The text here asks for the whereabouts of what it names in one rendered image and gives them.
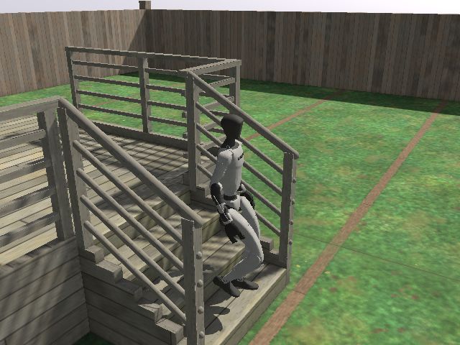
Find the stairs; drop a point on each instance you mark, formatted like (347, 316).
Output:
(227, 319)

